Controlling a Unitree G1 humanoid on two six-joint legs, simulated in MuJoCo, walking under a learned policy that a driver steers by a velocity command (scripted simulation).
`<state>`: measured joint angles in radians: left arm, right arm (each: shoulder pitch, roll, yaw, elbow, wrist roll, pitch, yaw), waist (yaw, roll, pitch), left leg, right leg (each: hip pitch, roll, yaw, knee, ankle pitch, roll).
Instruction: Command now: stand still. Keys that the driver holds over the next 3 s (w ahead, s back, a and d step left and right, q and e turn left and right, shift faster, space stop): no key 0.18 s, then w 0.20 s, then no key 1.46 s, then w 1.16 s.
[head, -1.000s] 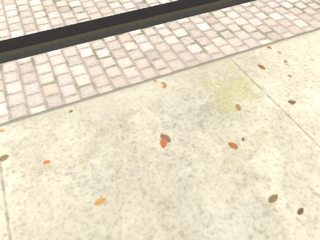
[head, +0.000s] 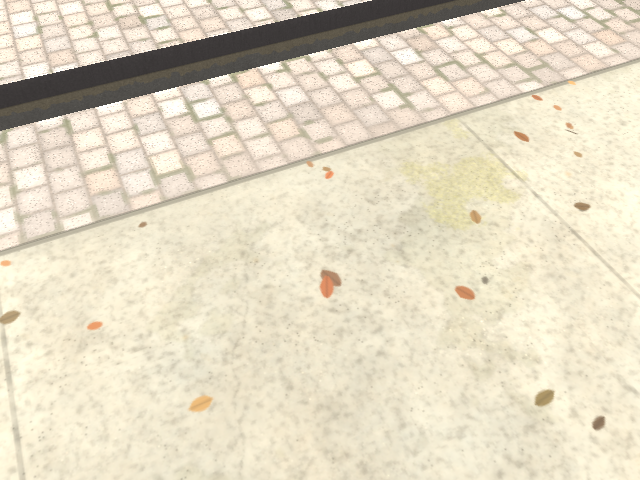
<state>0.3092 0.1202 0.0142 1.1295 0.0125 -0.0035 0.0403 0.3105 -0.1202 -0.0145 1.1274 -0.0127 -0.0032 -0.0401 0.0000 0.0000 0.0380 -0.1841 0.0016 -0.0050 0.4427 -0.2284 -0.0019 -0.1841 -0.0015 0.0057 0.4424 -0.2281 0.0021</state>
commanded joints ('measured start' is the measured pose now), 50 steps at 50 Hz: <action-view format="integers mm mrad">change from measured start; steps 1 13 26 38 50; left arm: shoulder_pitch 72 98 175 202 158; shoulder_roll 67 94 56 54 67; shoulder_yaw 8 17 12 -8 -11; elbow -4 -11 -53 -17 19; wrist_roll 0 6 9 -21 -4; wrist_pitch -3 10 -70 -42 -10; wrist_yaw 2 -4 -11 20 23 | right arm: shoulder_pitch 73 97 115 151 36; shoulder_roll -68 -95 -96 -111 -82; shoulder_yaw -8 -17 -31 -20 -10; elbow -4 -11 -43 -13 -13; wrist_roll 0 -6 -2 -4 13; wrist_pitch -3 11 -36 -29 -17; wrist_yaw -2 4 1 2 -16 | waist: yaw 0 0 25 -31 3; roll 1 2 38 93 -31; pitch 53 88 119 -59 -6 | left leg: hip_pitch -38 -117 -70 279 115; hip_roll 67 21 84 180 95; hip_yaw -69 -68 -164 -93 -20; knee -91 -70 36 96 44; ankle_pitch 36 -440 102 834 520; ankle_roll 31 70 130 127 73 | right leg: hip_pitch -38 -119 -79 -69 137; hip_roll -67 -19 6 -47 -98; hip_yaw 69 65 56 38 41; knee -90 -67 78 72 -23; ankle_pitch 39 -437 13 159 509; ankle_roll -31 -69 -96 -36 -34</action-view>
